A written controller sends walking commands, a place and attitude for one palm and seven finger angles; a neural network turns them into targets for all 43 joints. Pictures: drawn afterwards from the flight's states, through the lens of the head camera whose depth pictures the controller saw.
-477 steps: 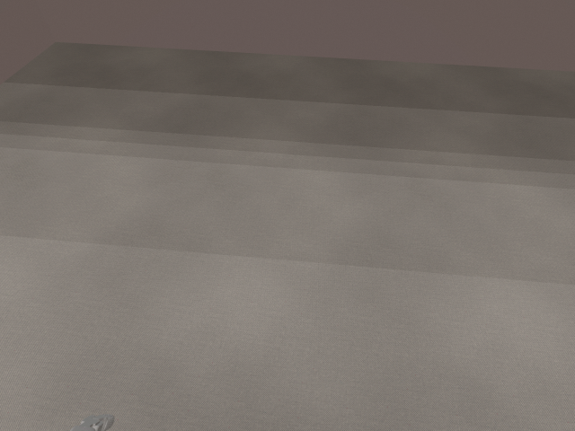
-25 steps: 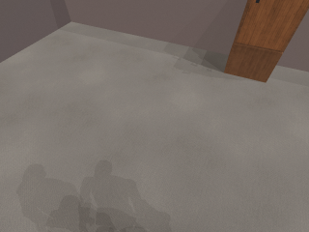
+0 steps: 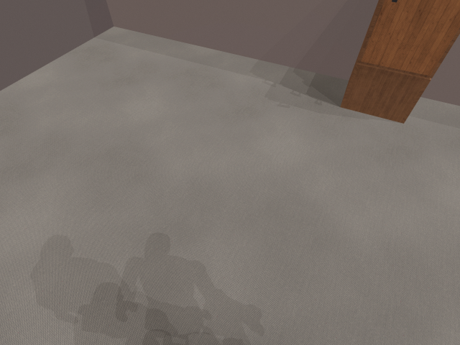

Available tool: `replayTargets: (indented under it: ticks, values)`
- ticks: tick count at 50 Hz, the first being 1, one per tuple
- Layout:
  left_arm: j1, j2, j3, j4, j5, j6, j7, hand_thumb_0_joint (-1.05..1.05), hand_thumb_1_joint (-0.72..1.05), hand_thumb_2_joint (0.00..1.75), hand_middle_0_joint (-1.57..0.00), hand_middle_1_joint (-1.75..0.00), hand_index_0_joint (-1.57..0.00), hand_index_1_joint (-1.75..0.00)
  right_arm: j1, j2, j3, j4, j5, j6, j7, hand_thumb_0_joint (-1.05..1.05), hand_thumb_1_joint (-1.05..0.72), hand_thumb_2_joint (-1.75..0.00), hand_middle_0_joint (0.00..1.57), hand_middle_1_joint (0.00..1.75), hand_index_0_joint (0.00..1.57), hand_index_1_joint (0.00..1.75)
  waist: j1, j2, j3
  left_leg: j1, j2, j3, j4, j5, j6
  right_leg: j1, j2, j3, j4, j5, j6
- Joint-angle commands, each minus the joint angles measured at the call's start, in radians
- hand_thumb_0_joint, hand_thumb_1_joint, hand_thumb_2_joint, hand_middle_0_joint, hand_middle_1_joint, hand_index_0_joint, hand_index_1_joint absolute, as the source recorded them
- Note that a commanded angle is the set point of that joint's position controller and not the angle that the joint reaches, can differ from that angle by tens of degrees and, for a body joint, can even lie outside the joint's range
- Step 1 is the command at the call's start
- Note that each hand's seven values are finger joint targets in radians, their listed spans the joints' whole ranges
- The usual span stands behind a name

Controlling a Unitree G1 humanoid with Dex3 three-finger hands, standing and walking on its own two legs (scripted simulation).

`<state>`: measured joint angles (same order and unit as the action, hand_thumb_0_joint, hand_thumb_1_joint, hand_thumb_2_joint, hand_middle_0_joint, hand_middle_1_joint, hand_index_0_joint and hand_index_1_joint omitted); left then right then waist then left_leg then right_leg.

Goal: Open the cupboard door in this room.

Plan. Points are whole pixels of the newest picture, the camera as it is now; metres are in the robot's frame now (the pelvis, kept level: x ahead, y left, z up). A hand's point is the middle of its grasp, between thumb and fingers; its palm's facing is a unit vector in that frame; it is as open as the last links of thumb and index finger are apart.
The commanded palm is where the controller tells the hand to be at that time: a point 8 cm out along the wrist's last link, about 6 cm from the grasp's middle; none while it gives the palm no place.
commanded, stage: stand and wait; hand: left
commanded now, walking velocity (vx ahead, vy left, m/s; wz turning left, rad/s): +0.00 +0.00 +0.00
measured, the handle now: out of the picture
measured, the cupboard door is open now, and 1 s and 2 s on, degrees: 0 0 0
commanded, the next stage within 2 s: turn or walk to find it in 0.48 s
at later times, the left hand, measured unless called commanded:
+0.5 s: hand out of the picture +0.09 +0.26 -0.15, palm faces -0.02 -0.94 -0.35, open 7.4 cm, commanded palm none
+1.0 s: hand out of the picture +0.08 +0.16 -0.17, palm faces -0.11 -0.97 -0.23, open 7.4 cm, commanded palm none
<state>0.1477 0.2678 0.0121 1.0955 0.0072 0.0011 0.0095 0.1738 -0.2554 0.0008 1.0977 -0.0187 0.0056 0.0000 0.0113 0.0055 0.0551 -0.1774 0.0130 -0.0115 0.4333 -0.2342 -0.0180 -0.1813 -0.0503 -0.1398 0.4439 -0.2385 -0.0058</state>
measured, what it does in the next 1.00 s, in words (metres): stands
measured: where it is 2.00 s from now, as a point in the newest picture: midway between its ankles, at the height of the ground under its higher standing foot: outside the picture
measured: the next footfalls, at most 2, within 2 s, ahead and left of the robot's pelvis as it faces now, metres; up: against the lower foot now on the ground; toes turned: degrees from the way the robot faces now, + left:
left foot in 1.28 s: +0.21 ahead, +0.10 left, +0.00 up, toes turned -1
right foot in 1.60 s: +0.16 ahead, -0.15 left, +0.00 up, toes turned -5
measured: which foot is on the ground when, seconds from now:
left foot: down 0.00-0.92, up 0.94-1.00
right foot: down 0.00-1.00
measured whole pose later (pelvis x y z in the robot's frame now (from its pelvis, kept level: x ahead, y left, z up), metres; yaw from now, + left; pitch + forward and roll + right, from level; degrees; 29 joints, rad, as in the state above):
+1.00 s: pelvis +0.03 -0.02 -0.01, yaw -9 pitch -1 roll +0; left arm 0.28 0.19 0.03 1.00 0.02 -0.01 -0.02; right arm 0.24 -0.23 -0.03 1.06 -0.03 0.05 0.01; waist 0.03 0.04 0.05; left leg -0.33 0.07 0.06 0.93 -0.52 -0.03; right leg -0.25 0.01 -0.05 0.61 -0.36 -0.05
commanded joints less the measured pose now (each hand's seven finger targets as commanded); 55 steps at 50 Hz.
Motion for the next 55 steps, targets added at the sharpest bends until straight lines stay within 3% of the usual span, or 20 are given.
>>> replayTargets:
  ticks: [1,10,26,31,36,38,39,41,42,43,44,45,46,47,48,49,50,52,53,55]
  values:
    - [-0.010,0.194,0.037,-0.048,0.004,-0.025,0.007,0.00,0.90,0.90,-0.20,-0.30,-0.20,-0.30,-0.023,-0.195,-0.037,-0.049,0.007,-0.028,-0.013,0.00,-0.90,-0.90,0.20,0.30,0.20,0.30,0.004,0.002,-0.057,-0.026,0.113,-0.081,-0.087,0.183,0.028,0.073,-0.110,0.118,-0.095,0.121,-0.010]
    - [-0.055,0.241,0.041,-0.047,0.005,-0.032,0.000,0.00,0.90,0.90,-0.20,-0.30,-0.20,-0.30,-0.060,-0.244,-0.039,-0.049,0.007,-0.036,-0.013,0.00,-0.90,-0.90,0.20,0.30,0.20,0.30,0.000,-0.005,-0.050,0.002,0.115,-0.078,-0.130,0.149,0.030,0.082,-0.109,0.135,-0.147,0.087,-0.014]
    - [-0.083,0.291,0.034,-0.037,0.003,-0.031,-0.008,0.00,0.90,0.90,-0.20,-0.30,-0.20,-0.30,-0.105,-0.305,-0.028,-0.055,0.007,-0.040,-0.018,0.00,-0.90,-0.90,0.20,0.30,0.20,0.30,-0.002,0.000,-0.089,0.099,0.135,-0.052,-0.147,0.252,0.029,0.116,-0.111,0.151,-0.168,0.247,-0.020]
    - [-0.019,0.173,0.020,-0.041,0.001,0.008,0.002,0.00,0.90,0.90,-0.20,-0.30,-0.20,-0.30,-0.021,-0.180,-0.014,-0.054,0.002,-0.013,-0.032,0.00,-0.90,-0.90,0.20,0.30,0.20,0.30,-0.012,0.004,-0.091,0.109,0.150,0.024,-0.073,0.311,0.003,0.063,-0.098,0.159,-0.071,0.373,-0.005]
    - [0.016,0.170,0.037,-0.095,0.007,0.026,0.000,0.00,0.90,0.90,-0.20,-0.30,-0.20,-0.30,0.001,-0.192,-0.043,-0.102,0.001,0.001,-0.042,0.00,-0.90,-0.90,0.20,0.30,0.20,0.30,-0.015,0.029,-0.087,0.103,0.182,0.043,-0.009,0.330,0.021,-0.027,-0.062,0.173,0.065,0.387,-0.006]
    - [0.020,0.157,0.043,-0.118,0.010,0.031,-0.005,0.00,0.90,0.90,-0.20,-0.30,-0.20,-0.30,0.004,-0.198,-0.056,-0.121,0.001,0.003,-0.043,0.00,-0.90,-0.90,0.20,0.30,0.20,0.30,-0.014,0.054,-0.070,0.079,0.210,0.027,-0.008,0.299,0.043,-0.072,-0.035,0.166,0.125,0.314,-0.002]
    - [0.034,0.144,0.045,-0.130,0.011,0.031,-0.008,0.00,0.90,0.90,-0.20,-0.30,-0.20,-0.30,0.011,-0.196,-0.060,-0.129,-0.001,0.002,-0.042,0.00,-0.90,-0.90,0.20,0.30,0.20,0.30,-0.013,0.071,-0.082,0.078,0.227,0.010,-0.022,0.220,0.058,-0.089,-0.017,0.160,0.153,0.209,0.001]
    - [0.053,0.114,0.046,-0.147,0.017,0.033,-0.023,0.00,0.90,0.90,-0.20,-0.30,-0.20,-0.30,0.000,-0.208,-0.070,-0.143,-0.004,-0.001,-0.035,0.00,-0.90,-0.90,0.20,0.30,0.20,0.30,-0.003,0.141,-0.059,0.028,0.291,-0.068,-0.093,-0.066,0.108,-0.127,0.029,0.119,0.227,-0.129,0.010]
    - [0.062,0.098,0.049,-0.153,0.021,0.033,-0.030,0.00,0.90,0.90,-0.20,-0.30,-0.20,-0.30,-0.007,-0.212,-0.075,-0.151,-0.004,-0.004,-0.030,0.00,-0.90,-0.90,0.20,0.30,0.20,0.30,0.001,0.162,-0.037,-0.022,0.316,-0.093,-0.120,-0.187,0.128,-0.116,0.039,0.091,0.253,-0.208,0.013]
    - [0.085,0.090,0.053,-0.152,0.022,0.029,-0.036,0.00,0.90,0.90,-0.20,-0.30,-0.20,-0.30,-0.022,-0.215,-0.080,-0.158,-0.004,-0.006,-0.025,0.00,-0.90,-0.90,0.20,0.30,0.20,0.30,0.018,0.154,-0.028,-0.066,0.316,-0.094,-0.114,-0.285,0.131,-0.084,0.037,0.080,0.243,-0.224,0.011]
    - [0.126,0.081,0.059,-0.144,0.026,0.020,-0.040,0.00,0.90,0.90,-0.20,-0.30,-0.20,-0.30,-0.034,-0.205,-0.080,-0.160,-0.005,-0.008,-0.022,0.00,-0.90,-0.90,0.20,0.30,0.20,0.30,0.042,0.112,-0.008,-0.150,0.283,-0.053,-0.050,-0.332,0.107,-0.006,0.036,0.076,0.170,-0.197,0.005]
    - [0.199,0.104,0.068,-0.122,0.030,0.008,-0.039,0.00,0.90,0.90,-0.20,-0.30,-0.20,-0.30,-0.055,-0.177,-0.078,-0.168,-0.004,-0.009,-0.018,0.00,-0.90,-0.90,0.20,0.30,0.20,0.30,0.081,-0.006,0.012,-0.257,0.200,0.030,0.101,-0.388,0.059,0.075,-0.003,0.163,0.053,-0.253,-0.017]
    - [0.279,0.180,0.084,-0.101,0.033,-0.006,-0.024,0.00,0.90,0.90,-0.20,-0.30,-0.20,-0.30,-0.091,-0.103,-0.064,-0.200,0.006,-0.007,-0.014,0.00,-0.90,-0.90,0.20,0.30,0.20,0.30,0.114,-0.331,0.042,-0.467,0.056,0.154,0.395,-0.429,-0.012,0.144,-0.196,0.535,-0.162,-0.397,-0.108]
    - [0.355,0.209,0.088,-0.089,0.015,-0.016,-0.010,0.00,0.90,0.90,-0.20,-0.30,-0.20,-0.30,-0.167,-0.099,-0.059,-0.236,0.001,-0.012,-0.006,0.00,-0.90,-0.90,0.20,0.30,0.20,0.30,0.159,-0.366,0.084,-0.556,0.042,0.078,0.597,-0.402,-0.012,0.099,-0.325,0.794,-0.335,-0.424,-0.193]
    - [0.355,0.183,0.081,-0.082,0.011,-0.023,-0.001,0.00,0.90,0.90,-0.20,-0.30,-0.20,-0.30,-0.192,-0.108,-0.063,-0.234,-0.001,-0.019,0.000,0.00,-0.90,-0.90,0.20,0.30,0.20,0.30,0.132,-0.236,0.122,-0.577,0.072,0.022,0.691,-0.326,-0.007,0.079,-0.337,0.819,-0.346,-0.388,-0.236]
    - [0.305,0.150,0.077,-0.087,0.017,-0.034,0.001,0.00,0.90,0.90,-0.20,-0.30,-0.20,-0.30,-0.151,-0.094,-0.069,-0.215,-0.004,-0.027,0.005,0.00,-0.90,-0.90,0.20,0.30,0.20,0.30,0.084,-0.123,0.105,-0.582,0.097,0.002,0.705,-0.256,-0.008,0.097,-0.322,0.721,-0.297,-0.314,-0.237]
    - [0.253,0.120,0.069,-0.097,0.019,-0.040,0.003,0.00,0.90,0.90,-0.20,-0.30,-0.20,-0.30,-0.094,-0.079,-0.068,-0.185,-0.006,-0.028,0.008,0.00,-0.90,-0.90,0.20,0.30,0.20,0.30,0.042,-0.067,0.066,-0.525,0.108,0.006,0.680,-0.195,-0.015,0.085,-0.285,0.589,-0.257,-0.205,-0.207]
    - [0.220,0.070,0.051,-0.094,0.017,-0.052,0.005,0.00,0.90,0.90,-0.20,-0.30,-0.20,-0.30,-0.005,-0.035,-0.060,-0.134,-0.005,-0.017,0.009,0.00,-0.90,-0.90,0.20,0.30,0.20,0.30,0.002,-0.082,0.008,-0.401,0.097,0.040,0.616,-0.105,-0.027,0.047,-0.207,0.390,-0.220,0.059,-0.156]
    - [0.219,0.052,0.043,-0.078,0.016,-0.058,0.006,0.00,0.90,0.90,-0.20,-0.30,-0.20,-0.30,0.019,-0.014,-0.057,-0.116,-0.001,-0.014,0.010,0.00,-0.90,-0.90,0.20,0.30,0.20,0.30,-0.008,-0.095,-0.002,-0.354,0.091,0.054,0.566,-0.085,-0.030,0.041,-0.186,0.325,-0.209,0.178,-0.143]
    - [0.237,0.037,0.031,-0.052,0.016,-0.061,0.011,0.00,0.90,0.90,-0.20,-0.30,-0.20,-0.30,0.025,0.010,-0.046,-0.102,0.008,-0.009,0.005,0.00,-0.90,-0.90,0.20,0.30,0.20,0.30,-0.006,-0.111,-0.021,-0.288,0.076,0.068,0.447,-0.064,-0.034,0.042,-0.170,0.259,-0.184,0.365,-0.130]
